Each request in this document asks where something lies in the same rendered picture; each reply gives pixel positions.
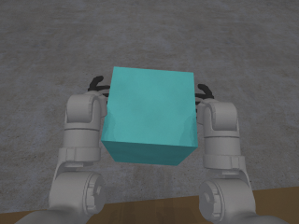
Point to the robot left hand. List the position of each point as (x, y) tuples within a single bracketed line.
[(93, 86)]

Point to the robot right hand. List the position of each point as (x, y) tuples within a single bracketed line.
[(207, 95)]

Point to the robot right upper arm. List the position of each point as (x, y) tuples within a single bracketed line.
[(230, 201)]

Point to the robot left upper arm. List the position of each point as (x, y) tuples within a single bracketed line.
[(75, 196)]

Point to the robot right forearm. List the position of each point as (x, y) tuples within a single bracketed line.
[(222, 144)]

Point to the carton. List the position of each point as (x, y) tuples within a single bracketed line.
[(151, 116)]

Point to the robot left forearm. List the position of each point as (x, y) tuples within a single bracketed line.
[(82, 124)]

